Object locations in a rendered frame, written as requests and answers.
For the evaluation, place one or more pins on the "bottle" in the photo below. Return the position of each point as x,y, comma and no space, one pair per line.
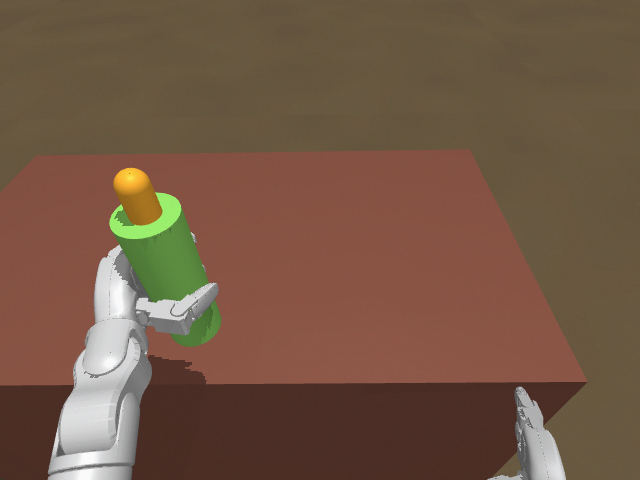
153,233

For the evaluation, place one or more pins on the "left robot hand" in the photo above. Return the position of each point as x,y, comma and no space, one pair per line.
118,293

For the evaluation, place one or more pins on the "right robot hand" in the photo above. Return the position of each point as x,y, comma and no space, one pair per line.
536,448

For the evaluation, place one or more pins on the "left robot arm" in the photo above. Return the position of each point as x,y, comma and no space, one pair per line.
97,432

